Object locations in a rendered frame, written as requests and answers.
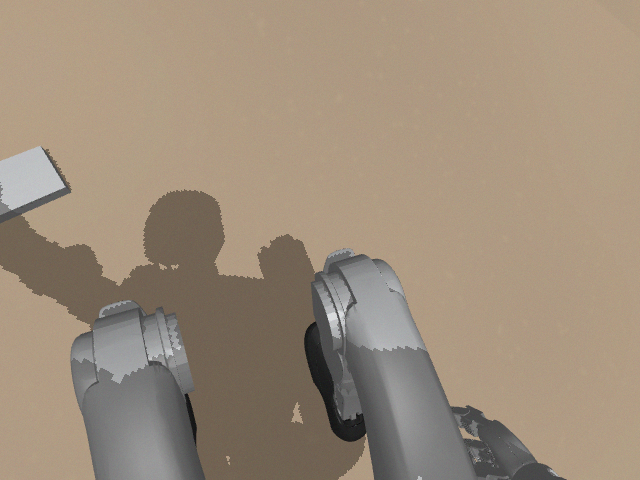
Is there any small box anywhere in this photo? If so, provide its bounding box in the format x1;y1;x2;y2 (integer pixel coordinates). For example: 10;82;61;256
0;146;71;223

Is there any right robot arm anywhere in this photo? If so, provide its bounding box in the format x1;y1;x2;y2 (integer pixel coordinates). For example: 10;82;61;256
512;463;567;480

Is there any right robot hand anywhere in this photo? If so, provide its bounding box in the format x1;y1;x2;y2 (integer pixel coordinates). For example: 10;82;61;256
450;405;538;480

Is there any right robot foot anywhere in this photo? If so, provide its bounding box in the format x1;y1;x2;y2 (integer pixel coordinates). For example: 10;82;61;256
304;321;366;442

